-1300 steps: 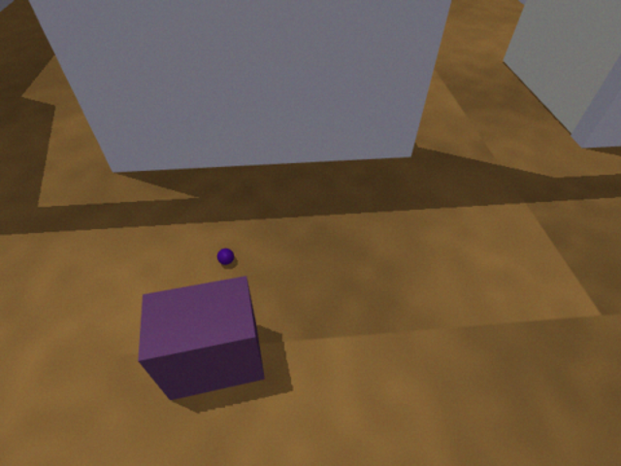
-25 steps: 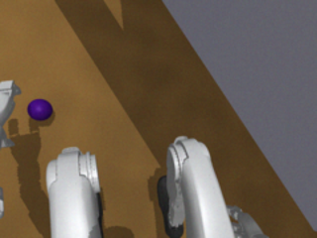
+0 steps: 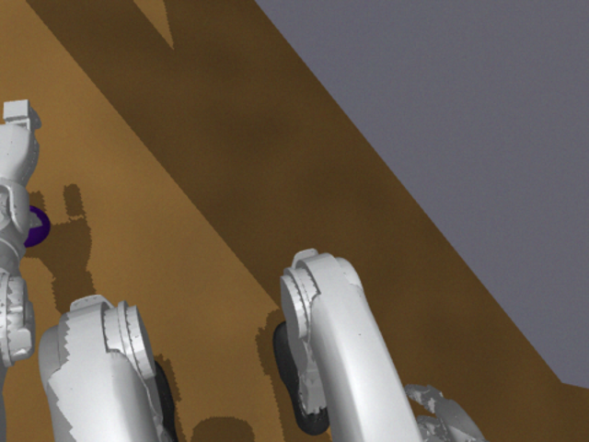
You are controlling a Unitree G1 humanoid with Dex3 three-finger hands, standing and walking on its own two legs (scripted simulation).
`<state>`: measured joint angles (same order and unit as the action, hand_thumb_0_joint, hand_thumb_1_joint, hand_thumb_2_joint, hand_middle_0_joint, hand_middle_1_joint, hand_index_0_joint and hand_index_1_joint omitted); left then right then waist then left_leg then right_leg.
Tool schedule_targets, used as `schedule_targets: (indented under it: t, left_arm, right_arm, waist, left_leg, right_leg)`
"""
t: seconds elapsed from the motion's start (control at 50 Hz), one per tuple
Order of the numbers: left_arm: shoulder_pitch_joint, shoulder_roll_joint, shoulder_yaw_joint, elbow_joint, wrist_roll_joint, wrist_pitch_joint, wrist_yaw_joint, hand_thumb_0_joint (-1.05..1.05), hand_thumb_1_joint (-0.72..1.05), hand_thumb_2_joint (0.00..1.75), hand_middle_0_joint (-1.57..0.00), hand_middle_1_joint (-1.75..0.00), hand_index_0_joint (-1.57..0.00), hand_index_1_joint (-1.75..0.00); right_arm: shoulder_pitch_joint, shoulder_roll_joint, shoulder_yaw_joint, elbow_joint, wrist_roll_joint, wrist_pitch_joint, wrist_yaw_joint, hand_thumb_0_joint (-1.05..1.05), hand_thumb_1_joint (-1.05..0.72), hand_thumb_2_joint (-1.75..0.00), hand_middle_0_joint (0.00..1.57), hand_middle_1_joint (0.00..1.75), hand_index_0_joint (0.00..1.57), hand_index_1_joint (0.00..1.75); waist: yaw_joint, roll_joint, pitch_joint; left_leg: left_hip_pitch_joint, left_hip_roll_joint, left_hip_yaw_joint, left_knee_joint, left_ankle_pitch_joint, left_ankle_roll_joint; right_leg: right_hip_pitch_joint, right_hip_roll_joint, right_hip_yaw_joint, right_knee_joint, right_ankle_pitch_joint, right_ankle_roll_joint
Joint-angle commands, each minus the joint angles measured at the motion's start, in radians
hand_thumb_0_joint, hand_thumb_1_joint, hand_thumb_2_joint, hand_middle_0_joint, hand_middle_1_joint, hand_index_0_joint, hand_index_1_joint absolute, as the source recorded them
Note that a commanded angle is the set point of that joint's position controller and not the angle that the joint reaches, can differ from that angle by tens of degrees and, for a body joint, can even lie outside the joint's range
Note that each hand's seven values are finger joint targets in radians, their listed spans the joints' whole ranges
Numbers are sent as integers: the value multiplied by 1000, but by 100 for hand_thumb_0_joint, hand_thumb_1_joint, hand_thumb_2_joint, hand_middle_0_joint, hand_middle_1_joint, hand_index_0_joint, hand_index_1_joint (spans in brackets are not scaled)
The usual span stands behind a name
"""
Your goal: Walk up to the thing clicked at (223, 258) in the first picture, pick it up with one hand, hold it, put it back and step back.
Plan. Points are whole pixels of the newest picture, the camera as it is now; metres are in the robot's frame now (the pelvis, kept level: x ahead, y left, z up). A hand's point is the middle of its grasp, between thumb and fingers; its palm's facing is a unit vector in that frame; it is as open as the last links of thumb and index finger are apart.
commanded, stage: approach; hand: left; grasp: from above
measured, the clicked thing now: (24, 226) +0.45 +0.31 -0.29
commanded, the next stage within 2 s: close in in 0.20 s
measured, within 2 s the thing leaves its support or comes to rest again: neither
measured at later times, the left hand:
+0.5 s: hand out of the picture +0.39 +0.33 -0.21, palm faces -0.47 -0.12 -0.87, open 14.2 cm
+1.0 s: hand (21, 225) +0.44 +0.30 -0.25, palm faces -0.47 -0.13 -0.87, open 14.1 cm
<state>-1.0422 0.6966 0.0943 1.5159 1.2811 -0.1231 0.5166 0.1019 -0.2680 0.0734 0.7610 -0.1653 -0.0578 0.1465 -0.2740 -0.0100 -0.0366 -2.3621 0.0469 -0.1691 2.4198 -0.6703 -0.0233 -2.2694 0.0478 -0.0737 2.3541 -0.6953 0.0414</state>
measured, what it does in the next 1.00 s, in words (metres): stands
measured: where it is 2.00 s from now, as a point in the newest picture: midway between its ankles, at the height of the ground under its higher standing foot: (236, 418)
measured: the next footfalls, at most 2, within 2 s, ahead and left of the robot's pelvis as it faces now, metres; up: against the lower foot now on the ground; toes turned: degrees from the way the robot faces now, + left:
none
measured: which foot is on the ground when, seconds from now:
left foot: down 0.00-1.00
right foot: down 0.00-1.00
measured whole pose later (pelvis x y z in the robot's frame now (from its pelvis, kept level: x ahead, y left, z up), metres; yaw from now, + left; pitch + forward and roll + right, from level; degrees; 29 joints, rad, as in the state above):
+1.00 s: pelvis +0.00 +0.00 -0.02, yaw -3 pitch +31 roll -10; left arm -0.96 0.85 0.19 1.64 1.22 -0.16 0.57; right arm 0.10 -0.28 0.18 0.75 -0.24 -0.15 0.23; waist -0.32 -0.06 0.11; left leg -2.38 0.05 -0.23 2.52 -0.71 -0.03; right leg -2.27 0.07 -0.11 2.41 -0.71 0.06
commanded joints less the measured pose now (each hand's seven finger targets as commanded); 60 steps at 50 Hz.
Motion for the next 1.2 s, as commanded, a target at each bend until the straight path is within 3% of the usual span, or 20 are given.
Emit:
schedule_targets:
  t: [0.0,0.12,0.22,0.26,0.32,0.4,0.44,0.52,0.58,0.64,0.74,0.78,0.84,0.9,0.92,0.96,1.04,1.1,1.12,1.18]
  left_arm:
    - [-183,288,22,-29,-63,86,-21,0,-56,99,-6,-107,-7,-106]
    - [-67,344,29,-66,-133,62,-156,0,-54,96,-6,-109,-8,-106]
    - [-60,344,57,-227,-151,-78,-193,0,-52,94,-6,-110,-9,-107]
    - [-88,352,80,-328,-129,-146,-177,0,-52,94,-7,-108,-10,-105]
    - [-81,289,39,-483,-99,-220,-131,0,-53,94,-6,-105,-8,-103]
    - [-129,208,-13,-319,-49,-232,-32,0,-57,100,-6,-99,-5,-100]
    - [-170,204,-29,-192,-13,-218,24,0,-57,101,-6,-98,-5,-99]
    - [-218,235,-23,-40,59,-177,109,0,-54,101,-6,-100,-6,-100]
    - [-235,282,8,9,76,-137,161,0,-52,100,-6,-101,-6,-101]
    - [-274,303,12,50,74,-95,185,0,-51,96,-6,-102,-7,-101]
    - [-258,341,32,115,38,-38,179,0,-50,94,-5,-104,-7,-102]
    - [-227,374,59,71,9,-27,164,0,-50,94,-5,-103,-7,-102]
    - [-157,356,35,86,-29,-15,119,0,-50,92,-5,-104,-7,-102]
    - [-74,469,137,56,-75,-18,94,0,-51,93,-5,-103,-7,-101]
    - [-72,456,140,29,-87,-24,86,0,-51,93,-5,-103,-7,-101]
    - [-107,422,104,12,-87,-44,61,0,-51,93,-5,-103,-7,-101]
    - [-86,480,148,2,-92,-99,33,0,-55,98,-6,-100,-5,-100]
    - [-109,451,118,3,-75,-155,34,0,-53,96,-6,-100,-6,-100]
    - [-150,412,73,-4,-61,-172,32,0,-54,97,-6,-99,-6,-99]
    - [-136,440,78,-3,-39,-203,60,0,-52,97,-6,-98,-6,-98]
  right_arm:
    - [199,-248,-55,-27,18,-2,-7,0,-91,-90,20,30,20,30]
    - [192,-243,-45,-59,44,14,-8,0,-91,-90,20,30,20,30]
    - [210,-264,-50,-54,31,20,-15,0,-90,-90,20,30,20,30]
    - [222,-273,-67,-47,23,21,-17,0,-90,-90,20,30,20,30]
    - [207,-259,-95,-48,15,24,-23,0,-90,-90,20,30,20,30]
    - [190,-258,-96,-4,-3,20,-26,0,-90,-90,20,30,20,30]
    - [188,-269,-81,14,-15,14,-26,0,-90,-90,20,30,20,30]
    - [178,-288,-64,36,-33,-11,-16,0,-89,-90,20,30,20,30]
    - [144,-295,-53,31,-49,-33,-1,0,-89,-90,20,30,20,30]
    - [128,-296,-36,29,-68,-59,22,0,-89,-90,20,30,20,30]
    - [124,-305,-8,-1,-72,-94,56,0,-89,-90,20,30,20,30]
    - [131,-303,4,-15,-73,-98,62,0,-89,-90,20,30,20,30]
    - [135,-287,22,-26,-74,-109,75,0,-90,-90,20,30,20,30]
    - [170,-308,12,-28,-66,-102,73,0,-90,-90,20,30,20,30]
    - [181,-304,17,-33,-67,-99,73,0,-90,-90,20,30,20,30]
    - [190,-301,29,-30,-75,-99,76,0,-90,-90,20,30,20,30]
    - [221,-326,24,-17,-67,-87,67,0,-89,-90,20,30,20,30]
    - [219,-318,35,-10,-80,-80,68,0,-89,-90,20,30,20,30]
    - [216,-333,34,-21,-89,-85,70,0,-89,-90,20,30,20,30]
    - [189,-331,42,-17,-88,-82,66,0,-89,-90,20,30,20,30]
  waist:
    - [48,221,-669]
    - [62,107,-638]
    - [58,137,-617]
    - [68,239,-643]
    - [58,348,-714]
    - [5,317,-587]
    - [-15,295,-545]
    - [-27,337,-528]
    - [-21,368,-539]
    - [-41,379,-547]
    - [-50,381,-547]
    - [-28,384,-612]
    - [-31,352,-591]
    - [4,302,-631]
    - [2,299,-636]
    - [-40,289,-604]
    - [-41,247,-583]
    - [-59,275,-557]
    - [-83,289,-523]
    - [-56,324,-533]
  left_leg:
    - [454,-28,134,-218,157,73]
    - [378,-32,127,-211,153,85]
    - [396,-36,119,-182,159,68]
    - [490,-36,110,-191,165,45]
    - [603,-26,99,-200,160,26]
    - [570,-23,82,-213,97,25]
    - [561,-22,73,-207,93,26]
    - [593,-25,63,-207,113,22]
    - [594,-27,70,-203,103,22]
    - [569,-24,78,-180,117,25]
    - [550,-16,81,-147,137,33]
    - [568,-16,86,-141,180,36]
    - [528,-12,87,-117,195,47]
    - [484,-8,82,-116,231,56]
    - [478,-8,80,-121,244,55]
    - [473,-6,73,-105,249,57]
    - [429,-4,62,-79,246,57]
    - [448,-1,50,-86,204,49]
    - [462,-6,49,-80,186,44]
    - [485,-5,40,-111,140,39]
  right_leg:
    - [389,21,-71,-265,247,-64]
    - [509,25,-57,-273,239,-50]
    - [489,22,-70,-277,226,-62]
    - [442,19,-88,-262,215,-76]
    - [382,18,-99,-234,211,-79]
    - [244,16,-122,-219,157,-75]
    - [203,15,-136,-219,154,-74]
    - [161,8,-157,-168,176,-67]
    - [163,13,-157,-157,173,-66]
    - [182,19,-154,-156,190,-61]
    - [222,22,-151,-146,224,-60]
    - [294,30,-145,-161,261,-61]
    - [340,36,-135,-162,288,-59]
    - [431,39,-128,-174,325,-52]
    - [453,38,-128,-176,336,-51]
    - [447,40,-133,-169,352,-49]
    - [481,43,-128,-185,354,-45]
    - [455,49,-141,-185,311,-50]
    - [415,45,-155,-182,287,-57]
    - [399,53,-166,-181,242,-58]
